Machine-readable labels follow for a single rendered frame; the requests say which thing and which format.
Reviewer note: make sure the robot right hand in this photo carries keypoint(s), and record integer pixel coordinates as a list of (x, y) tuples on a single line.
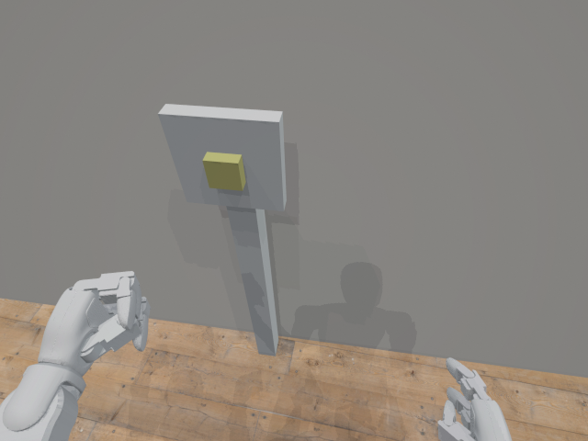
[(482, 418)]

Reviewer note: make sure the panel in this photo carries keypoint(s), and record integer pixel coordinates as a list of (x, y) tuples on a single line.
[(258, 135)]

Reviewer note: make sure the robot left hand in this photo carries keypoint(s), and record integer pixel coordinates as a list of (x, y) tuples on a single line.
[(69, 338)]

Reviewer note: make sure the button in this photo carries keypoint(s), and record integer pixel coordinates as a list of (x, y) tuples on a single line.
[(224, 171)]

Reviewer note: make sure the left robot forearm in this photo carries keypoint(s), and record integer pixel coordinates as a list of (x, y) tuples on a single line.
[(44, 405)]

